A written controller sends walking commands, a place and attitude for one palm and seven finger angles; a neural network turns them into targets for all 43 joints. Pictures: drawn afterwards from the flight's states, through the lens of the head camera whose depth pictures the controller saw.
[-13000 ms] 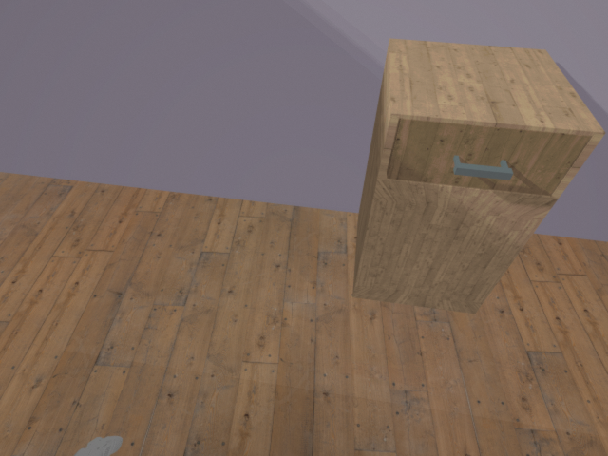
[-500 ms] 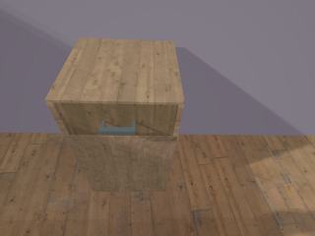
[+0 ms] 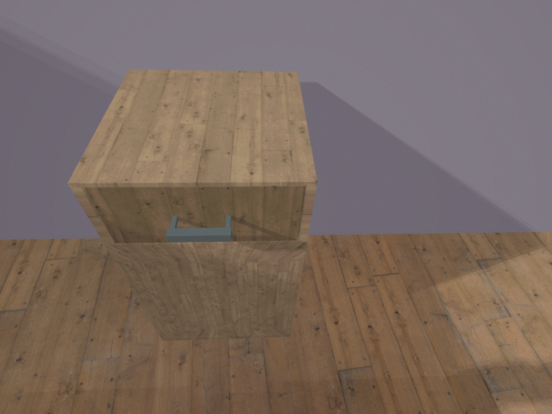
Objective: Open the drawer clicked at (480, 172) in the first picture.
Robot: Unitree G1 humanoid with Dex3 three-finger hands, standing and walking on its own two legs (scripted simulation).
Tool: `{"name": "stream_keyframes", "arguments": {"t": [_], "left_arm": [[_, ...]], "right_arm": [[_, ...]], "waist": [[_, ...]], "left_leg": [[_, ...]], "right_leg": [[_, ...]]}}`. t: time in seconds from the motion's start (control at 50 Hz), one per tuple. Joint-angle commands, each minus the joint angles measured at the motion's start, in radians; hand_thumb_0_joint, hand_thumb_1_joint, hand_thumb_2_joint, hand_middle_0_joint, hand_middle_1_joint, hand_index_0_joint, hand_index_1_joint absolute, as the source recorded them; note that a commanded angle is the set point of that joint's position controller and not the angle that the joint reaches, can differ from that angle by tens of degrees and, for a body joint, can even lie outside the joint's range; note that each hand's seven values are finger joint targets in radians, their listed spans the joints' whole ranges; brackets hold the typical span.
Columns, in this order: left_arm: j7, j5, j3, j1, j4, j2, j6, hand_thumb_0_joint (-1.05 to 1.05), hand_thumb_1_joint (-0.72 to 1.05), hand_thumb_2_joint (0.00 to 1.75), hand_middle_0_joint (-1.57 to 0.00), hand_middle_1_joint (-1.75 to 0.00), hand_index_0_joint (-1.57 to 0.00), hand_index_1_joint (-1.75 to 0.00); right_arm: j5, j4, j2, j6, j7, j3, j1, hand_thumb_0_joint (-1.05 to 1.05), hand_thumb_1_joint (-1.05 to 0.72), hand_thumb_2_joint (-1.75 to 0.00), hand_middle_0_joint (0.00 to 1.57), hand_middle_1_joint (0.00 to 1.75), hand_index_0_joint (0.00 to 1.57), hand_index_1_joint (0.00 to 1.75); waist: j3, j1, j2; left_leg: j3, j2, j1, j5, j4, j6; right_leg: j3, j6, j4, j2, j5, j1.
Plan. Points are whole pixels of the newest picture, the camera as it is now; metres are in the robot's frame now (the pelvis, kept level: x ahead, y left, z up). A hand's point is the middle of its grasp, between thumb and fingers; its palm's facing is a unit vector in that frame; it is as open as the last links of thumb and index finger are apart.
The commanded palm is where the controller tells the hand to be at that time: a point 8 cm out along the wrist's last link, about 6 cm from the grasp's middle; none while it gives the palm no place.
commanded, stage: shuffle to correct the standing spot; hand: left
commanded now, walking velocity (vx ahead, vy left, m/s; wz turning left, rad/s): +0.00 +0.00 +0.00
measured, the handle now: (200, 227) +0.47 +0.18 -0.07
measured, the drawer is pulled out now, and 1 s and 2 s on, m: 0.00 0.00 0.00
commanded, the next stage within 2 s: come to a stop and stand still in 0.24 s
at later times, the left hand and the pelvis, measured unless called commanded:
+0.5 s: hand out of the picture +0.00 +0.11 -0.18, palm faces +0.09 -0.97 -0.23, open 7.4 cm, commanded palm none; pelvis +0.00 -0.07 -0.01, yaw +3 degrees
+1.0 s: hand out of the picture -0.05 +0.14 -0.18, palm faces +0.14 -0.97 -0.18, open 7.4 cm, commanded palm none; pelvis -0.02 -0.04 +0.01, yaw +5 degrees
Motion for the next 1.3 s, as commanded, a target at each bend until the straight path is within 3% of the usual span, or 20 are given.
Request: {"name": "stream_keyframes", "arguments": {"t": [0.0,0.18,0.3,0.36,0.4,0.44,0.46,0.5,0.58,0.74,0.8,0.82,0.86,0.88,0.9,0.98,1.08,1.16,1.2,1.28], "left_arm": [[0.001,0.002,0.01,0.081,-0.018,0.062,-0.013,0.0,0.9,0.9,-0.2,-0.3,-0.2,-0.3],[-0.003,0.007,0.018,0.081,-0.043,0.061,0.006,0.0,0.9,0.9,-0.2,-0.3,-0.2,-0.3],[-0.016,0.021,0.05,0.001,-0.128,0.068,0.032,0.0,0.9,0.9,-0.2,-0.3,-0.2,-0.3],[-0.021,0.013,0.05,0.03,-0.131,0.052,0.022,0.0,0.9,0.9,-0.2,-0.3,-0.2,-0.3],[-0.02,0.011,0.046,0.091,-0.104,0.056,0.003,0.0,0.9,0.9,-0.2,-0.3,-0.2,-0.3],[-0.004,0.008,0.05,0.08,-0.093,0.146,-0.023,0.0,0.9,0.9,-0.2,-0.3,-0.2,-0.3],[-0.003,0.008,0.05,0.077,-0.099,0.184,-0.028,0.0,0.9,0.9,-0.2,-0.3,-0.2,-0.3],[0.0,0.01,0.054,0.052,-0.103,0.186,-0.031,0.0,0.9,0.9,-0.2,-0.3,-0.2,-0.3],[0.003,0.014,0.068,0.015,-0.119,0.193,-0.029,0.0,0.9,0.9,-0.2,-0.3,-0.2,-0.3],[-0.008,0.025,0.09,-0.002,-0.146,0.238,-0.017,0.0,0.9,0.9,-0.2,-0.3,-0.2,-0.3],[-0.017,0.019,0.086,-0.051,-0.147,0.226,-0.007,0.0,0.9,0.9,-0.2,-0.3,-0.2,-0.3],[-0.02,0.015,0.077,-0.059,-0.145,0.199,-0.004,0.0,0.9,0.9,-0.2,-0.3,-0.2,-0.3],[-0.032,0.011,0.055,-0.03,-0.156,0.112,-0.001,0.0,0.9,0.9,-0.2,-0.3,-0.2,-0.3],[-0.038,0.018,0.05,-0.032,-0.159,0.1,-0.003,0.0,0.9,0.9,-0.2,-0.3,-0.2,-0.3],[-0.039,0.027,0.049,-0.049,-0.14,0.095,0.004,0.0,0.9,0.9,-0.2,-0.3,-0.2,-0.3],[-0.053,0.02,0.045,0.015,-0.103,0.095,-0.004,0.0,0.9,0.9,-0.2,-0.3,-0.2,-0.3],[-0.044,0.005,0.041,0.029,-0.095,0.099,-0.005,0.0,0.9,0.9,-0.2,-0.3,-0.2,-0.3],[-0.023,0.007,0.047,0.085,-0.062,0.162,-0.018,0.0,0.9,0.9,-0.2,-0.3,-0.2,-0.3],[-0.014,0.004,0.045,0.063,-0.065,0.158,-0.023,0.0,0.9,0.9,-0.2,-0.3,-0.2,-0.3],[-0.004,-0.001,0.042,0.035,-0.073,0.152,-0.025,0.0,0.9,0.9,-0.2,-0.3,-0.2,-0.3]], "right_arm": [[0.001,-0.011,-0.098,-0.007,-0.003,-0.014,0.093,0.0,-0.9,-0.9,0.2,0.3,0.2,0.3],[0.0,-0.018,-0.124,-0.007,-0.018,-0.036,0.111,0.0,-0.9,-0.9,0.2,0.3,0.2,0.3],[-0.017,-0.048,-0.17,0.014,-0.03,-0.062,0.094,0.0,-0.9,-0.9,0.2,0.3,0.2,0.3],[-0.021,-0.063,-0.163,0.017,-0.022,-0.059,0.031,0.0,-0.9,-0.9,0.2,0.3,0.2,0.3],[-0.012,-0.06,-0.151,0.019,-0.011,-0.056,0.026,0.0,-0.9,-0.9,0.2,0.3,0.2,0.3],[0.004,-0.073,-0.068,0.021,0.004,-0.044,0.068,0.0,-0.9,-0.9,0.2,0.3,0.2,0.3],[0.005,-0.074,-0.047,0.033,0.009,-0.044,0.066,0.0,-0.9,-0.9,0.2,0.3,0.2,0.3],[0.001,-0.093,-0.063,0.054,0.012,-0.044,0.007,0.0,-0.9,-0.9,0.2,0.3,0.2,0.3],[0.002,-0.102,-0.092,0.055,0.027,-0.052,-0.037,0.0,-0.9,-0.9,0.2,0.3,0.2,0.3],[-0.002,-0.161,-0.117,0.056,0.046,-0.055,-0.101,0.0,-0.9,-0.9,0.2,0.3,0.2,0.3],[-0.004,-0.135,-0.109,0.041,0.041,-0.047,-0.006,0.0,-0.9,-0.9,0.2,0.3,0.2,0.3],[-0.005,-0.118,-0.115,0.03,0.038,-0.043,0.027,0.0,-0.9,-0.9,0.2,0.3,0.2,0.3],[-0.02,-0.125,-0.223,0.018,0.031,-0.054,0.038,0.0,-0.9,-0.9,0.2,0.3,0.2,0.3],[-0.021,-0.147,-0.254,0.02,0.029,-0.059,-0.01,0.0,-0.9,-0.9,0.2,0.3,0.2,0.3],[-0.023,-0.145,-0.228,0.014,0.026,-0.053,-0.05,0.0,-0.9,-0.9,0.2,0.3,0.2,0.3],[-0.018,-0.134,-0.175,-0.002,0.006,-0.035,-0.062,0.0,-0.9,-0.9,0.2,0.3,0.2,0.3],[-0.013,-0.082,-0.188,0.0,-0.011,-0.042,-0.002,0.0,-0.9,-0.9,0.2,0.3,0.2,0.3],[0.002,-0.073,-0.116,0.001,-0.002,-0.037,0.005,0.0,-0.9,-0.9,0.2,0.3,0.2,0.3],[0.004,-0.062,-0.1,0.014,-0.002,-0.033,0.012,0.0,-0.9,-0.9,0.2,0.3,0.2,0.3],[0.003,-0.045,-0.091,0.018,0.004,-0.028,0.016,0.0,-0.9,-0.9,0.2,0.3,0.2,0.3]], "waist": [[0.063,-0.002,0.01],[0.054,-0.016,0.047],[0.085,-0.026,0.08],[0.05,0.001,0.113],[0.011,0.026,0.076],[-0.012,-0.009,-0.14],[-0.027,-0.006,-0.158],[-0.019,0.015,-0.198],[-0.025,0.023,-0.085],[-0.02,0.037,-0.157],[-0.031,-0.015,-0.168],[-0.022,-0.03,-0.106],[0.022,-0.027,0.183],[0.075,-0.012,0.186],[0.118,-0.01,0.239],[0.068,0.008,0.115],[-0.024,0.004,0.105],[-0.063,0.006,-0.007],[-0.074,0.001,-0.122],[-0.059,0.003,-0.029]], "left_leg": [[-0.148,0.178,-0.09,0.368,-0.115,-0.066],[-0.216,0.25,-0.043,0.632,-0.109,-0.057],[-0.332,0.402,-0.077,0.691,-0.117,0.102],[-0.262,0.338,-0.102,0.635,-0.065,0.064],[-0.202,0.252,-0.127,0.484,0.03,0.002],[-0.094,0.093,-0.254,0.032,0.128,-0.084],[-0.09,0.069,-0.236,-0.127,0.213,-0.094],[-0.138,0.084,-0.265,-0.214,0.379,-0.093],[-0.137,0.088,-0.341,-0.155,0.476,-0.112],[-0.109,0.085,-0.283,-0.079,0.327,-0.116],[-0.072,0.072,-0.076,0.058,0.081,-0.106],[-0.087,0.083,0.01,0.084,-0.021,-0.102],[-0.379,0.309,-0.1,-0.203,-0.225,-0.021],[-0.467,0.379,-0.263,-0.368,-0.307,0.023],[-0.464,0.359,-0.314,-0.391,-0.363,0.027],[-0.315,0.315,-0.15,0.085,-0.264,0.039],[-0.232,0.292,-0.022,0.673,-0.057,0.02],[-0.126,0.159,-0.178,0.36,0.022,-0.084],[-0.107,0.144,-0.167,0.284,0.029,-0.101],[-0.115,0.154,-0.128,0.34,0.011,-0.102]], "right_leg": [[0.03,-0.063,-0.019,-0.036,0.201,0.009],[-0.033,-0.044,0.061,-0.011,0.144,-0.059],[-0.018,-0.041,0.377,-0.02,-0.208,-0.234],[-0.034,-0.044,0.208,-0.019,-0.151,-0.128],[-0.063,-0.037,-0.017,-0.006,0.086,0.005],[0.165,-0.114,-0.068,-0.21,0.432,0.099],[0.2,-0.164,-0.128,-0.291,0.439,0.061],[0.264,-0.214,-0.181,-0.31,0.396,0.014],[0.18,-0.239,-0.142,-0.287,0.497,0.096],[0.154,-0.222,-0.205,-0.255,0.141,0.025],[0.102,-0.159,-0.202,-0.185,-0.117,-0.105],[0.07,-0.126,-0.159,-0.138,-0.184,-0.175],[-0.077,-0.053,0.051,0.009,-0.218,-0.218],[-0.094,-0.046,0.144,0.021,-0.192,-0.168],[-0.075,-0.048,0.234,0.015,-0.186,-0.155],[-0.037,-0.04,0.279,-0.012,-0.149,-0.184],[-0.059,-0.037,0.01,0.008,-0.033,-0.055],[0.033,-0.093,-0.003,-0.12,0.576,0.154],[0.055,-0.111,0.0,-0.127,0.649,0.144],[0.057,-0.109,-0.01,-0.112,0.575,0.114]]}}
